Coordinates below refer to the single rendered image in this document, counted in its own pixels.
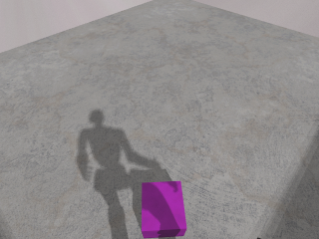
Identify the carton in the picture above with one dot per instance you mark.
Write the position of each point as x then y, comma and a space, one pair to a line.
163, 212

